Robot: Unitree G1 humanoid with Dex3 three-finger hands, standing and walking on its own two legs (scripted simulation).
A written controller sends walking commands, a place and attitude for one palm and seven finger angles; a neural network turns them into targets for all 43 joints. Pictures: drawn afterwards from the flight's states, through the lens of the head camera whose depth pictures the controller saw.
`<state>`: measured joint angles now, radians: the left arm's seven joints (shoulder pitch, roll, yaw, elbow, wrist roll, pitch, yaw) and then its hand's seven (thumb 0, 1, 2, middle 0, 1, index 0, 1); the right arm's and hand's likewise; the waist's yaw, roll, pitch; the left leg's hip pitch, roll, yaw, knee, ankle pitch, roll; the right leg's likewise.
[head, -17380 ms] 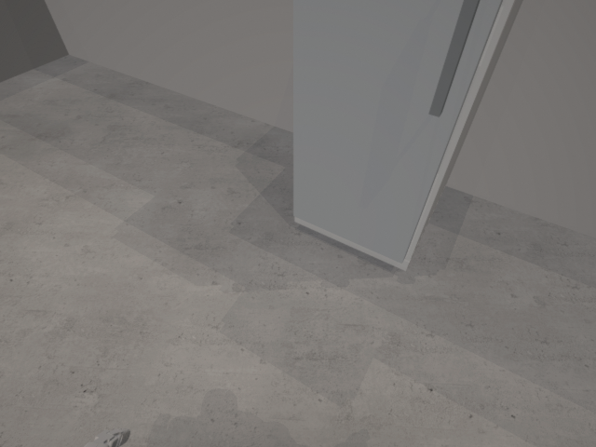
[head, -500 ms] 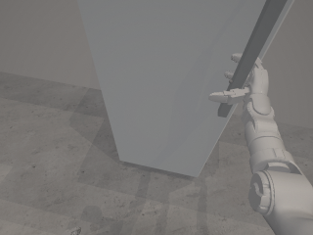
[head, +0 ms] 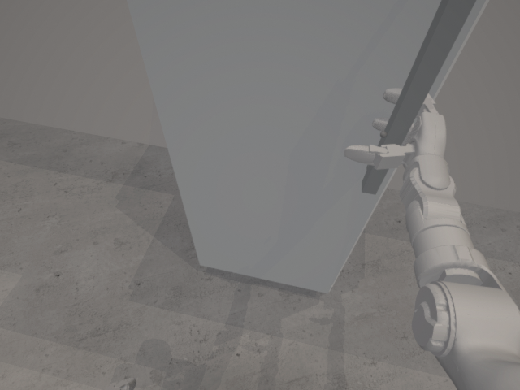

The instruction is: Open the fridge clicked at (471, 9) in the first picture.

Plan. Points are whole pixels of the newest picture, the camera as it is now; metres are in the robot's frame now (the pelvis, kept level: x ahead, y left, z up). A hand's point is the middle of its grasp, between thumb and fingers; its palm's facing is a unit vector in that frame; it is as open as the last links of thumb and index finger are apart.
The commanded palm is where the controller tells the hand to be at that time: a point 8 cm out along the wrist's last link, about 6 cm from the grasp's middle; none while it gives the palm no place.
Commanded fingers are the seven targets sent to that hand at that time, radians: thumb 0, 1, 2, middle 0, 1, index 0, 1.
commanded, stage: grip the handle and tug to test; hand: right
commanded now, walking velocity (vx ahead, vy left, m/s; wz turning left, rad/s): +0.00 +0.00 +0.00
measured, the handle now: (418, 72) +0.52 -0.15 +0.24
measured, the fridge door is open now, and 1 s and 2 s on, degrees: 0 0 22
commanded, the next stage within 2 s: pull the door a little, standing still in 1.22 s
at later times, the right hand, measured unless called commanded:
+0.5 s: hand (383, 133) +0.48 -0.12 +0.15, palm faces +0.09 +1.00 +0.01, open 5.7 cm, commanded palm +0.45 -0.17 +0.16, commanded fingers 0.00 -0.90 -0.90 0.45 1.40 0.45 1.40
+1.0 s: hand (383, 133) +0.48 -0.12 +0.16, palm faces +0.09 +1.00 +0.01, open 5.7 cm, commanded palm +0.43 -0.17 +0.16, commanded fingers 0.00 -0.90 -0.90 0.45 1.40 0.45 1.40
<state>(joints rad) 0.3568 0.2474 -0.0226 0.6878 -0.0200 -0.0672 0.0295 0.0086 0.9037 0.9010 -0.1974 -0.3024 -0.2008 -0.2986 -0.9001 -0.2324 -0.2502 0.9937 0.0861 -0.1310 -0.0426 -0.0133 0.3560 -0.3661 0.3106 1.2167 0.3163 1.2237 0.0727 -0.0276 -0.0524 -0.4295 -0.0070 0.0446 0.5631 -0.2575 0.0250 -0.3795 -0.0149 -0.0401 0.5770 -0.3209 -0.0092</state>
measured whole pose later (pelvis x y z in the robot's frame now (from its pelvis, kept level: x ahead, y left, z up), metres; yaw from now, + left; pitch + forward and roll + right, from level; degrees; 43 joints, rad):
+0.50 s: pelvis +0.00 +0.00 +0.00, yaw +0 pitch +7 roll +0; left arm 0.37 0.25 -0.02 0.69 -0.02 -0.07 0.03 0.01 0.90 0.90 -0.20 -0.30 -0.20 -0.30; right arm -0.88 -0.23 -0.25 0.97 0.08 -0.13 -0.04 0.00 -0.67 -0.81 0.41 1.37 0.42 1.38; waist 0.07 -0.03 -0.06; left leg -0.43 -0.01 0.04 0.56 -0.26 0.02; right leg -0.37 -0.02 -0.04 0.57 -0.33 -0.01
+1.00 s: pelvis +0.02 +0.00 +0.00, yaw +2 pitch +7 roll +0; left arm 0.34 0.25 -0.01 0.66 -0.03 -0.05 0.03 0.01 0.90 0.90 -0.20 -0.30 -0.20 -0.30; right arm -0.75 -0.22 -0.27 0.78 0.10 -0.05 -0.04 0.01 -0.67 -0.79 0.38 1.40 0.41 1.40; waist 0.07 -0.04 -0.06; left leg -0.38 -0.02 0.02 0.52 -0.25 0.03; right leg -0.31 -0.03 -0.07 0.52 -0.32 0.00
